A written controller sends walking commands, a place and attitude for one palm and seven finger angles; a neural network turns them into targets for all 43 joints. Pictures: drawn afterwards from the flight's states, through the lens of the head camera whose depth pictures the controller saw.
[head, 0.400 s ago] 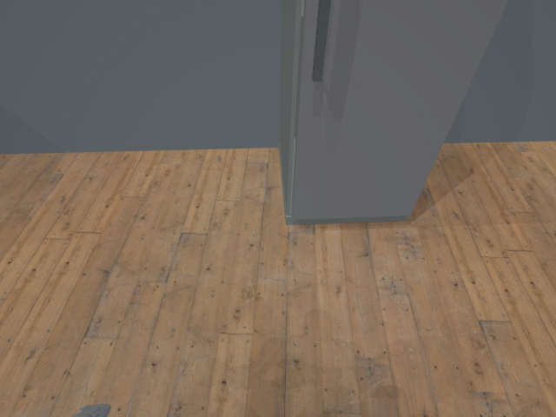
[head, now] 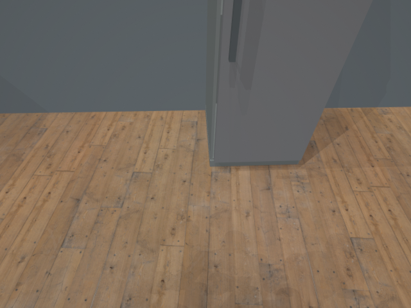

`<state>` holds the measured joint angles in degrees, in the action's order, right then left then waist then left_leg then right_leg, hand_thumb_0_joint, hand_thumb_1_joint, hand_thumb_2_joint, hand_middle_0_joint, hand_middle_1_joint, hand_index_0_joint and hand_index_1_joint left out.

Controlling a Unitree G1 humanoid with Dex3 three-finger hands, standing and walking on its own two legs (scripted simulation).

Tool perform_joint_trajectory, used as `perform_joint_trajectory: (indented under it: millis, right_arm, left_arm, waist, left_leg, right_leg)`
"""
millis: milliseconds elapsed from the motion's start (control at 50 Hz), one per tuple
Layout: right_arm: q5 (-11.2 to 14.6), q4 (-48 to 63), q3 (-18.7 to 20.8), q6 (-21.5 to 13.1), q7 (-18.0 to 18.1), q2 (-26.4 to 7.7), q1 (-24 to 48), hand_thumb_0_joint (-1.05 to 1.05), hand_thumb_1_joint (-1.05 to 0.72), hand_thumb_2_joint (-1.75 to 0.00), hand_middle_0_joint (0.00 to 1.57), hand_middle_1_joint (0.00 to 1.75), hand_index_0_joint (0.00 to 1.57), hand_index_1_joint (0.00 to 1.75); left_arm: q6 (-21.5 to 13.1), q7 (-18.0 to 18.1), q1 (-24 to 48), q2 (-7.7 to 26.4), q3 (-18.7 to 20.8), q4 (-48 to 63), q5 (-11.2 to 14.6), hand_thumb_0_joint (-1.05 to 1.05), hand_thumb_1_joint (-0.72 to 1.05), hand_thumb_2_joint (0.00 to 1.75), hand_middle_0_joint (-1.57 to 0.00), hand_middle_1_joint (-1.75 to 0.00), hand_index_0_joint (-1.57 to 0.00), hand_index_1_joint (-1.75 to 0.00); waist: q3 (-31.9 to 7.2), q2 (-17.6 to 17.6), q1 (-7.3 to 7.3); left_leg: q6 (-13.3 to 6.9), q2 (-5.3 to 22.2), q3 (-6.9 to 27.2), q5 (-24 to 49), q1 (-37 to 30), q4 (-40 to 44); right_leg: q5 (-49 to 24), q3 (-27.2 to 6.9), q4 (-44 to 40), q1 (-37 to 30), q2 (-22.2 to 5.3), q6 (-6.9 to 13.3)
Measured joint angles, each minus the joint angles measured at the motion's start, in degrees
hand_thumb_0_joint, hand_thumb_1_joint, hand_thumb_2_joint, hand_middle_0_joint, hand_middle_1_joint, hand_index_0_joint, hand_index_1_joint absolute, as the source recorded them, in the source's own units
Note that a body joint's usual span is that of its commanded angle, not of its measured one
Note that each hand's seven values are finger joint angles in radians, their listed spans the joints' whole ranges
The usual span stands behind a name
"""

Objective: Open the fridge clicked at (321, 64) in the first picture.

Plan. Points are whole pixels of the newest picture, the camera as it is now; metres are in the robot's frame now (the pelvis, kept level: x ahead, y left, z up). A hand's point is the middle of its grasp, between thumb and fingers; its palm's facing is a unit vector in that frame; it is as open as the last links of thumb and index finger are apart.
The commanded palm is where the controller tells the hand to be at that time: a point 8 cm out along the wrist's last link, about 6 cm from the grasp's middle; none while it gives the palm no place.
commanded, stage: stand and wait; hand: left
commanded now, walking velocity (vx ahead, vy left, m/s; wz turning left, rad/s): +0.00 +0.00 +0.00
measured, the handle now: out of the picture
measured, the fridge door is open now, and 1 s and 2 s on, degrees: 0 0 0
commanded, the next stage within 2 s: look at it before walking up in 0.42 s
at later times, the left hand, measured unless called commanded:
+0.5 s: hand out of the picture +0.06 +0.24 -0.15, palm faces -0.03 -0.94 -0.34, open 7.4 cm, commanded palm none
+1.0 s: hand out of the picture +0.07 +0.24 -0.15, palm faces -0.03 -0.94 -0.34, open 7.4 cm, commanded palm none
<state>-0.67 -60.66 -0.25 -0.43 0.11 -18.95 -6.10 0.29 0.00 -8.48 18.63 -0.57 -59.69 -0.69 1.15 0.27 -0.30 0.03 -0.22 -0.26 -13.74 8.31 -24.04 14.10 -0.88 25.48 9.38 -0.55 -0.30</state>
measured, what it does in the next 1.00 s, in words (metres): stands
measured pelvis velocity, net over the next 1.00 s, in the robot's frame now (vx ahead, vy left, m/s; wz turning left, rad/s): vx -0.01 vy -0.01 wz -0.01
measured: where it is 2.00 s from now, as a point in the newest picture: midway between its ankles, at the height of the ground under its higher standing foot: outside the picture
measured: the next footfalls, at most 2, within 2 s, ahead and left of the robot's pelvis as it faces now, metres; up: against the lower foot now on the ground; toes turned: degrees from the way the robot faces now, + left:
left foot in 2.00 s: +0.05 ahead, +0.11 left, +0.00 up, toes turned -25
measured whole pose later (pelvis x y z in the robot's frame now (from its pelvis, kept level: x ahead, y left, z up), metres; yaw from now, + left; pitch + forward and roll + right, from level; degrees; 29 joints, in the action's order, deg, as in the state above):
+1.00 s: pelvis -0.01 -0.01 +0.00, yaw +0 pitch -2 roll +0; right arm -0.4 -63.9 -0.3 -0.6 0.0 -19.5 -6.7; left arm -0.2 -0.1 -7.9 19.3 -0.3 -62.2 -0.8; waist 1.7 0.1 0.0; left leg 0.8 0.8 -0.4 -11.6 7.5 -20.8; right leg 11.7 -1.0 22.1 8.7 0.4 0.4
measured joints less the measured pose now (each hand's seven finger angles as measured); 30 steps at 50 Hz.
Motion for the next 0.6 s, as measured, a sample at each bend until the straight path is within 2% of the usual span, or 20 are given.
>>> perform_joint_trajectory:
  millis: [240,600]
  right_arm:
    - [0.2,-2.7,0.2,0.3,0.0,-0.9,-1.9,0.00,-0.90,-0.90,0.20,0.30,0.21,0.30]
    - [0.2,-3.3,0.0,0.0,-0.2,-0.5,-1.8,0.00,-0.90,-0.90,0.20,0.30,0.21,0.30]
  left_arm:
    - [-0.1,0.0,-0.6,0.8,0.3,-2.2,0.1,0.00,0.91,0.90,-0.20,-0.30,-0.20,-0.30]
    - [-0.4,-0.1,0.5,0.5,0.3,-2.2,0.0,0.00,0.91,0.90,-0.20,-0.30,-0.20,-0.30]
  waist:
    - [0.4,-0.3,0.35]
    - [0.1,-0.5,0.53]
  left_leg:
    - [0.6,0.6,0.1,1.4,-0.4,1.5]
    - [0.8,1.0,0.0,2.4,0.0,2.4]
  right_leg:
    - [-1.5,0.1,-1.6,-0.4,0.6,0.5]
    - [-2.5,0.0,-2.6,0.0,1.0,0.8]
